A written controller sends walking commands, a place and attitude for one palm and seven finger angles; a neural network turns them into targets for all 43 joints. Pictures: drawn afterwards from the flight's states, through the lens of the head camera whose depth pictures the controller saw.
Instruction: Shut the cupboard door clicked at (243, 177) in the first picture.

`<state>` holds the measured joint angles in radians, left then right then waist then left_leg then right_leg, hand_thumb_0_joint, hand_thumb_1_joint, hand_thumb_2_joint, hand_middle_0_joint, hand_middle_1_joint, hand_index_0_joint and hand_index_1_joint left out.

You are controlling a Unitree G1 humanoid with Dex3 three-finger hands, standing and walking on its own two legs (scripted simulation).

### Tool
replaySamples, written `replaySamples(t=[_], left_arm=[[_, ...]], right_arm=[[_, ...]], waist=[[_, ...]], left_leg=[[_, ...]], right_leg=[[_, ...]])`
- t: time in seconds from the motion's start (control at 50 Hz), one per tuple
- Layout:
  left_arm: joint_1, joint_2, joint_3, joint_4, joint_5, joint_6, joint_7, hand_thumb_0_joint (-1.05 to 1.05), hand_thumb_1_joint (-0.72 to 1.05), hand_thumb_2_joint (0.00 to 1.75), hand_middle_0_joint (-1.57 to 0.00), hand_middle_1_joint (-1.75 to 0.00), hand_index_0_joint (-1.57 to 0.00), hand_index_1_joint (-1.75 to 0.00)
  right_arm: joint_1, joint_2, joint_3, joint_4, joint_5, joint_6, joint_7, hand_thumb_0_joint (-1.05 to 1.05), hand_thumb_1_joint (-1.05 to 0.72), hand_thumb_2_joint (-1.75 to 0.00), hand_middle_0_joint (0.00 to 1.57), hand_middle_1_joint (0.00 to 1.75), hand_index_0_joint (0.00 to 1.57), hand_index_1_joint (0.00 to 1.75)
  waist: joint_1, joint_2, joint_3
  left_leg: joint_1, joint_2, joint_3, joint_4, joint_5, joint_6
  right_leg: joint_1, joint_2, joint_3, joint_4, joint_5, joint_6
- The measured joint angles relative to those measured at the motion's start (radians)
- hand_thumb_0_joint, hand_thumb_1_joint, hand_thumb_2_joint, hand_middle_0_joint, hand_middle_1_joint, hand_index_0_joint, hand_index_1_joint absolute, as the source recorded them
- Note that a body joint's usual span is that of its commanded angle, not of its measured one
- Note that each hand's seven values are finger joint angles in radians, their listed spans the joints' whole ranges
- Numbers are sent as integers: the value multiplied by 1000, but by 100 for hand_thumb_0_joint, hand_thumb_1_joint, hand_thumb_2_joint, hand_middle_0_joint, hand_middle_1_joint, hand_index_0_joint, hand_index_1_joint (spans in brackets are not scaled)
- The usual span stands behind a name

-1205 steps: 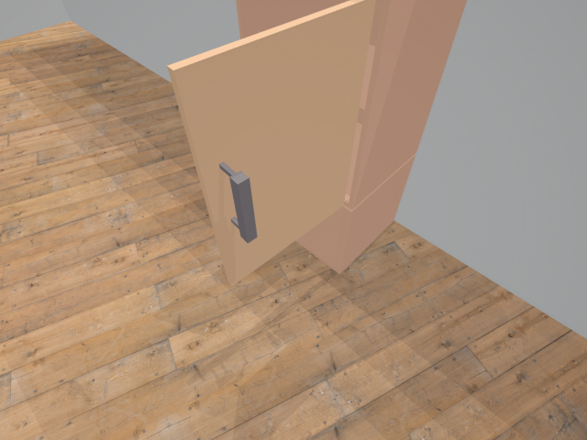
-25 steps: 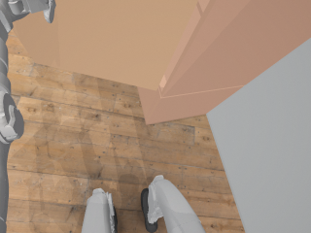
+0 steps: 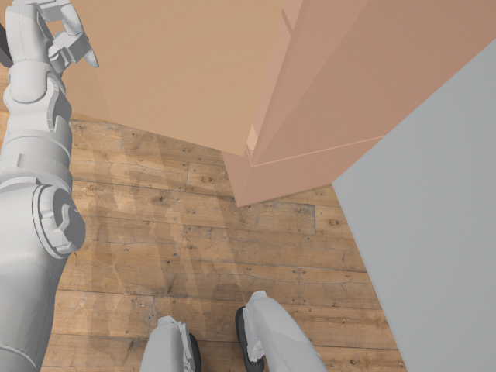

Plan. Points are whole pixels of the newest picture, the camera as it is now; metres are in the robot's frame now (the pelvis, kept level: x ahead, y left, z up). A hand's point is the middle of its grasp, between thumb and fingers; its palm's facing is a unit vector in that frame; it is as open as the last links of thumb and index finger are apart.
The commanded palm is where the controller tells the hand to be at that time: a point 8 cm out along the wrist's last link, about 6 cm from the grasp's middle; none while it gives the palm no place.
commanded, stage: pull the fist back off the door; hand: left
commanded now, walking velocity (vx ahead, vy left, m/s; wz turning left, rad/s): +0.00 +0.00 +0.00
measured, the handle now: out of the picture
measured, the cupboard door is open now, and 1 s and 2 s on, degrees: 61 61 61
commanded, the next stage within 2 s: draw the hand back to the body in 0.42 s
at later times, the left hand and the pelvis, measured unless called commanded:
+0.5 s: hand (79, 92) +0.51 +0.14 +0.07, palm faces +0.03 -1.00 -0.02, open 3.1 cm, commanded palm +0.49 +0.18 +0.07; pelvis +0.01 +0.00 +0.01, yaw +3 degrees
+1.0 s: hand out of the picture +0.39 +0.18 +0.15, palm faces +0.03 -1.00 -0.03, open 3.1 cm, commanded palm +0.35 +0.23 +0.15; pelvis +0.01 +0.00 +0.06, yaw +3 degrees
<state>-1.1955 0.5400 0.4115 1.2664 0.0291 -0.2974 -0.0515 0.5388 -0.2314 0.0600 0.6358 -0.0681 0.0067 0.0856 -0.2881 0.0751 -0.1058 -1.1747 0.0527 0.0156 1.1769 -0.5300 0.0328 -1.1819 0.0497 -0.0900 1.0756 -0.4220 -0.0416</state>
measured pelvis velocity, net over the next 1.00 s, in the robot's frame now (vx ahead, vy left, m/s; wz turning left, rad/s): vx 0.01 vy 0.00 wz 0.05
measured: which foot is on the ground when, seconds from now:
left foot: down 0.00-1.00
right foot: down 0.00-1.00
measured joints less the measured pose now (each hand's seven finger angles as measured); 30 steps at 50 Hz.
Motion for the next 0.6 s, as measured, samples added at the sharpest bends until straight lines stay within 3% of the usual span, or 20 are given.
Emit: replaySamples(t=[0.14,0.26,0.4,0.6], left_arm=[[129,-72,-20,-27,-31,-69,-5,2,90,90,-129,-150,-130,-150],[220,-145,-78,-97,-64,-131,-13,2,90,90,-130,-150,-130,-150],[299,-214,-132,-136,-86,-158,-13,2,90,90,-130,-150,-130,-150],[262,-226,-141,-102,-81,-176,-3,2,90,90,-130,-150,-130,-150]], right_arm=[[-29,-28,-33,0,14,11,-8,1,-91,-89,20,30,20,30],[-95,-44,-66,-5,22,14,-18,1,-91,-89,20,30,20,30],[-179,-44,-76,-17,34,26,-28,1,-91,-89,20,30,20,30],[-234,-14,-54,-13,36,23,-38,1,-91,-89,20,30,20,30]], waist=[[40,-19,-10],[80,-35,-17],[119,-44,-25],[124,-39,-29]], left_leg=[[93,-7,4,-51,2,-4],[130,-20,-1,-63,1,-6],[170,-31,-3,-71,0,-5],[161,-39,-4,-48,0,-4]], right_leg=[[86,-4,6,-35,-8,-2],[124,-16,1,-37,-19,-2],[163,-26,0,-35,-29,1],[153,-36,-1,-5,-35,0]])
